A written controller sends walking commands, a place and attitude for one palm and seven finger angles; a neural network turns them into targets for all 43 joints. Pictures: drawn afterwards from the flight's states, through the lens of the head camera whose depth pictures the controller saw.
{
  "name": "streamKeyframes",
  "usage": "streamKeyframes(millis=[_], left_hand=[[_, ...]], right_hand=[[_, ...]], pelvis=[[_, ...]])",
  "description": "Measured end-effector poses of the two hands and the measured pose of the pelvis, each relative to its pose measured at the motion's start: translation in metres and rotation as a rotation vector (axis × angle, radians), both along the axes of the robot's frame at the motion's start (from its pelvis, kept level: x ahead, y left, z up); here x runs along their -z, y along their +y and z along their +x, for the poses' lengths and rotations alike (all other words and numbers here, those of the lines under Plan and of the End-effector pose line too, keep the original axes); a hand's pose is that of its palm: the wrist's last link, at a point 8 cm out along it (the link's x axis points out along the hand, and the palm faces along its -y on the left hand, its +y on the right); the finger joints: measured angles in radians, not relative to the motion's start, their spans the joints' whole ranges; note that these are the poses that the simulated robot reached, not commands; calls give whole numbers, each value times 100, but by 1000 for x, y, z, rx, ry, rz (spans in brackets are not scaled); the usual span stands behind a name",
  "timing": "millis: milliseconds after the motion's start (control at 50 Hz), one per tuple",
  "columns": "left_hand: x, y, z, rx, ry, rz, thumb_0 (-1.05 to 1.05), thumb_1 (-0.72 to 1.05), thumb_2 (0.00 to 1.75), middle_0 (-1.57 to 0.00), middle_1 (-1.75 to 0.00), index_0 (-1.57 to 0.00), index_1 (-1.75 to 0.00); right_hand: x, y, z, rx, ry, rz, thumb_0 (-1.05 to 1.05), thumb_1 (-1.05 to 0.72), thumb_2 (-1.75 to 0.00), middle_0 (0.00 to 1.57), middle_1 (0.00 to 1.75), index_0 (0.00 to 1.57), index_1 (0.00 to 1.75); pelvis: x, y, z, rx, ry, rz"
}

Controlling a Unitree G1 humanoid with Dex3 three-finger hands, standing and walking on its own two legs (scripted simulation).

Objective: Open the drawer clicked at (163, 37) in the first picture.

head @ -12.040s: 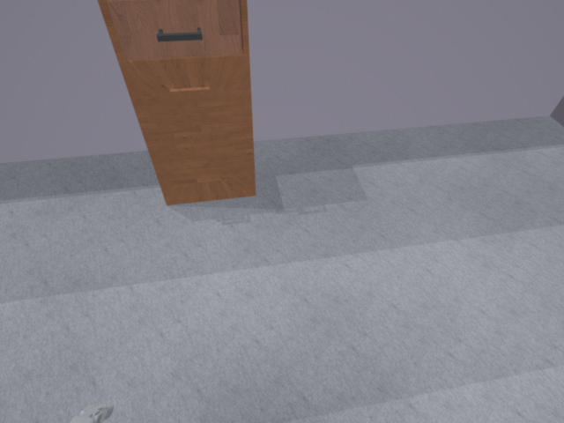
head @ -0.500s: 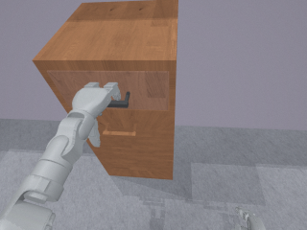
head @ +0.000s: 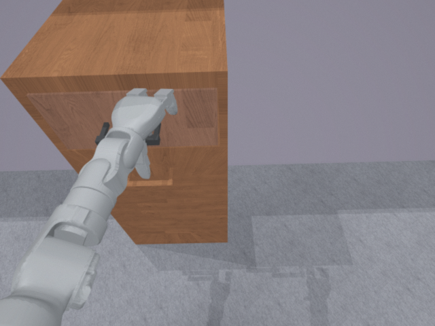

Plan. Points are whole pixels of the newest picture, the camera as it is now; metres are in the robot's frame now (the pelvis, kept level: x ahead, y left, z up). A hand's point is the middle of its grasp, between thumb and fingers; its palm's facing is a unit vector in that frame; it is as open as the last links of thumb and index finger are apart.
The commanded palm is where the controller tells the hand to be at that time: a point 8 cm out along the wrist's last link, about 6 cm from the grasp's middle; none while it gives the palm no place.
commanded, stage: move the hooked fingers above the handle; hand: left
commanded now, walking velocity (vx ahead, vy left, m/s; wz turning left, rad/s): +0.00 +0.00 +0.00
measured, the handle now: (130, 133) +0.51 +0.20 +0.04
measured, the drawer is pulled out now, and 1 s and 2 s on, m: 0.00 0.00 0.00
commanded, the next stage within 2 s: none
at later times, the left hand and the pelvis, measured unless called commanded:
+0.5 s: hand (122, 147) +0.43 +0.18 +0.08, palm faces -0.15 -0.01 -0.99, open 13.8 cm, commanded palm +0.44 +0.19 +0.16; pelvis -0.01 +0.00 +0.00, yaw +2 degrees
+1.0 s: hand (133, 124) +0.46 +0.16 +0.11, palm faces -0.04 -0.02 -1.00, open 13.6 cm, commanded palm +0.44 +0.22 +0.15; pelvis -0.02 +0.00 +0.01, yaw -3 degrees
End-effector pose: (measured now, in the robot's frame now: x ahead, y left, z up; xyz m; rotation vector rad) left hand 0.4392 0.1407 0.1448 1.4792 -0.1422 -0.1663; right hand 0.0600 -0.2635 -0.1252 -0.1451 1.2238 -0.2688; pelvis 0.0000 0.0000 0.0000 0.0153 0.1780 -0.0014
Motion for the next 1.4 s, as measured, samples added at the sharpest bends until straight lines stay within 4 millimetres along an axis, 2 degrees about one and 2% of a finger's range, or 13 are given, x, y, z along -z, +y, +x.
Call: streamKeyframes(millis=[80, 180, 380, 440, 580, 640, 720, 920, 1000, 1120, 1180, 1280, 1400], left_hand=[[-2, 0, 4, -25, -81, 9, 0, -49, 30, -43, -126, -31, -120], [-5, 12, 3, -135, -110, 67, 0, -49, 30, -42, -125, -35, -122], [-16, 79, -7, -354, 79, 126, 0, -49, 30, -33, -121, -35, -122], [-7, 70, -14, -247, 130, 116, 0, -49, 30, -32, -120, -33, -121], [6, 13, -17, 54, 29, 15, 0, -49, 30, -32, -120, -32, -120], [-5, 12, -3, 20, -101, -13, 0, -49, 30, -32, -120, -32, -120], [-11, 8, 5, -39, -171, 10, 0, -49, 30, -48, -131, -32, -120], [-26, -2, 7, -183, -46, 68, 0, -49, 30, -43, -125, -37, -128], [-23, 19, 6, -231, 29, 68, 1, -49, 30, -38, -123, -35, -125], [0, 87, -11, -311, 122, 101, 1, -49, 30, -34, -121, -32, -121], [12, 107, -22, -283, 147, 124, 0, -49, 30, -33, -120, -32, -121], [16, 81, -26, -85, 87, 85, 0, -49, 30, -32, -120, -32, -120], [-6, 30, 2, 23, -100, -38, 0, -49, 30, -37, -123, -32, -120]], right_hand=[[3, 2, -14, 27, 15, 11, 1, -91, -90, 20, 30, 20, 30], [9, 10, -21, 47, 27, 48, 1, -91, -90, 20, 30, 20, 30], [-6, 2, -2, 19, -45, 12, 1, -91, -90, 20, 30, 20, 30], [-11, -6, 5, -25, -51, -28, 1, -91, -90, 20, 30, 20, 30], [-13, -11, 17, -52, -67, -72, 1, -91, -90, 20, 30, 20, 30], [-10, -6, 14, -30, -73, -55, 1, -91, -90, 20, 30, 20, 30], [0, 8, 6, -19, -38, -2, 1, -91, -90, 20, 30, 20, 30], [3, 30, -3, 52, -47, 64, 1, -91, -90, 20, 30, 20, 30], [-6, 20, -3, 67, -91, 27, 1, -90, -90, 20, 30, 20, 30], [-14, -8, -11, 37, -79, -60, 1, -90, -90, 20, 30, 20, 30], [-16, -21, -17, 1, -28, -101, 1, -90, -90, 20, 30, 20, 30], [-15, -27, -21, -52, 51, -138, 1, -91, -90, 20, 30, 20, 30], [-9, -10, -14, -18, 25, -87, 1, -91, -90, 20, 30, 20, 30]], pelvis=[[1, 1, -2, 21, 16, 0], [-2, 1, -5, 40, 10, 3], [-6, -6, -7, 8, -27, -1], [-6, -4, -7, -13, -30, -5], [0, 3, -9, -24, -8, -9], [3, 4, -8, -7, 16, -8], [3, 6, -7, 10, 30, -9], [-5, 4, -12, 49, -25, 2], [-6, -1, -16, 52, -38, 2], [-4, -5, -17, 28, -22, -4], [-2, -5, -16, -2, -9, -11], [2, 2, -12, -47, 8, -22], [5, 12, -5, -27, 34, -25]])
